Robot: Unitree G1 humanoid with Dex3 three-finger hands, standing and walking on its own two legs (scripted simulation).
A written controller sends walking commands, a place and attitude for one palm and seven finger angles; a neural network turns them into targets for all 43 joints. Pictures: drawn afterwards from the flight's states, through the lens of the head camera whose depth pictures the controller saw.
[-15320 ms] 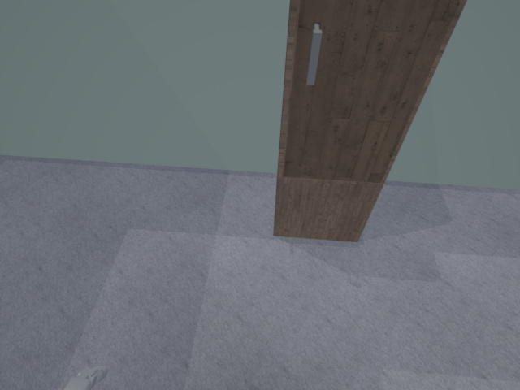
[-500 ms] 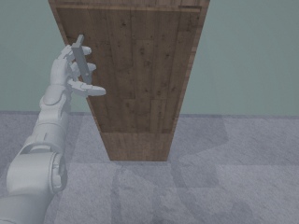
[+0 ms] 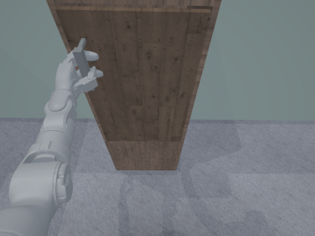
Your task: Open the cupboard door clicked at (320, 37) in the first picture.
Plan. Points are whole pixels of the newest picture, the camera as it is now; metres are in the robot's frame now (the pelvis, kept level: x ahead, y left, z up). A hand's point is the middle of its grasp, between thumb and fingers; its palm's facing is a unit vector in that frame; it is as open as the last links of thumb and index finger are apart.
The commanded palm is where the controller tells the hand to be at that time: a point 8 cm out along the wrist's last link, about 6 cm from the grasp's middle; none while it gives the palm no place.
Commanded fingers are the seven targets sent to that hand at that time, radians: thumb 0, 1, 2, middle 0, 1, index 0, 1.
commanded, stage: close the thumb around the handle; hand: left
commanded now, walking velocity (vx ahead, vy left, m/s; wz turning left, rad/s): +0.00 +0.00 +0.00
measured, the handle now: (87, 65) +0.53 +0.17 +0.14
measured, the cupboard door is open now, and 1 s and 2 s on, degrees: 0 38 47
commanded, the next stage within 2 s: pull the door open along its arc in 0.04 s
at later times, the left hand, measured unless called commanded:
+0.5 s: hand (93, 92) +0.43 +0.14 +0.13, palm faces -0.04 -1.00 +0.00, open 5.7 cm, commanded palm +0.38 +0.19 +0.14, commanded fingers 0.00 0.90 0.90 -0.40 -1.35 -0.40 -1.35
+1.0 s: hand (128, 139) +0.29 +0.05 +0.14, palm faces +0.34 -0.94 +0.01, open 6.1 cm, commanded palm +0.23 +0.08 +0.14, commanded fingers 0.00 0.90 0.90 -0.40 -1.35 -0.40 -1.35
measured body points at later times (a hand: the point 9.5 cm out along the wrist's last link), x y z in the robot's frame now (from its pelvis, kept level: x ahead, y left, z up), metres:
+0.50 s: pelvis +0.01 +0.00 +0.01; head +0.03 -0.02 +0.46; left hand +0.43 +0.19 +0.14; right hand +0.08 -0.26 -0.11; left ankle +0.01 +0.08 -0.72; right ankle -0.02 -0.09 -0.72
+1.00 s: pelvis +0.01 -0.03 +0.01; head -0.02 -0.05 +0.46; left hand +0.27 +0.10 +0.14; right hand +0.22 -0.21 -0.06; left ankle +0.01 +0.08 -0.72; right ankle -0.02 -0.09 -0.72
